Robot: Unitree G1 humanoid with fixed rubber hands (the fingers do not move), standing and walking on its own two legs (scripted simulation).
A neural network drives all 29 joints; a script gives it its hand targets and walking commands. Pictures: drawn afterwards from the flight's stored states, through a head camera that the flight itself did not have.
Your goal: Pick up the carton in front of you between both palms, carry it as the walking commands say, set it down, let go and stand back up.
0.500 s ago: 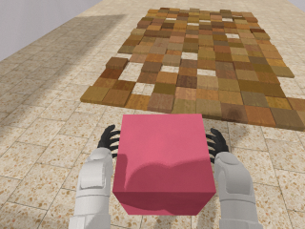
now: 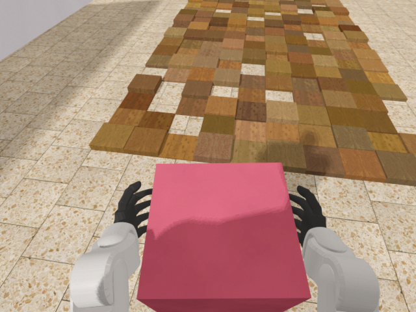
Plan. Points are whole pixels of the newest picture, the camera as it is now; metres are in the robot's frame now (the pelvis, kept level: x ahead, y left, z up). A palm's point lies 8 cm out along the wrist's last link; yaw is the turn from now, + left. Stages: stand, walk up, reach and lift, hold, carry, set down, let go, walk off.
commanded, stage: carry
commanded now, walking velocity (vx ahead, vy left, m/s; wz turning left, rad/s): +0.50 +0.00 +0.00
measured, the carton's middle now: (218, 247) +0.24 +0.01 +0.03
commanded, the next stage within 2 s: none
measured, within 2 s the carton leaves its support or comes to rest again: neither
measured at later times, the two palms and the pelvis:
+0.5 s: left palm (171, 121) +0.53 +0.13 +0.08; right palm (289, 117) +0.57 -0.17 +0.07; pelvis +0.32 -0.05 +0.01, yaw +5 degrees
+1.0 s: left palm (173, 38) +0.93 +0.18 +0.12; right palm (261, 39) +0.93 -0.13 +0.13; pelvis +0.66 +0.02 +0.00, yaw +1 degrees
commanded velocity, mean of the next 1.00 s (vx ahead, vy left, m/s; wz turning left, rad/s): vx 0.50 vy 0.00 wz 0.00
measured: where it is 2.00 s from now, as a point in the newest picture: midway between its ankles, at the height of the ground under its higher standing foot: (210, 136)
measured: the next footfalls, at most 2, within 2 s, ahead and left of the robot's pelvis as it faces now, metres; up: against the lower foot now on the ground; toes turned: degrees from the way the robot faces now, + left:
right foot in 0.34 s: +0.42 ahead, -0.11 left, +0.00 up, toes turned -8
left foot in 0.88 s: +0.78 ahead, +0.10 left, +0.00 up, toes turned +13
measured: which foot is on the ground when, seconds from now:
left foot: down 0.00-0.38, up 0.40-0.86, down 0.88-1.00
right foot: up 0.00-0.32, down 0.34-0.88, up 0.90-1.00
